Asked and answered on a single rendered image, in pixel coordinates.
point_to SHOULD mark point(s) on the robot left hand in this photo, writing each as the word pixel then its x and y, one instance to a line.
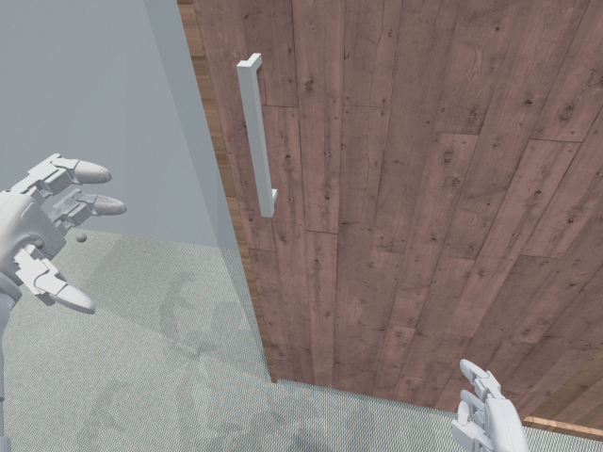
pixel 22 221

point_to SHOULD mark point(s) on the robot right hand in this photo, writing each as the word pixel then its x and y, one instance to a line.
pixel 497 426

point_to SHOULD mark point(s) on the wardrobe door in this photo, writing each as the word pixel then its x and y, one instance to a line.
pixel 439 169
pixel 579 401

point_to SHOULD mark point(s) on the handle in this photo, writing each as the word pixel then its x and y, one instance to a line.
pixel 247 78

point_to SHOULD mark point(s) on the robot left forearm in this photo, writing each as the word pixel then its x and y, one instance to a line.
pixel 10 294

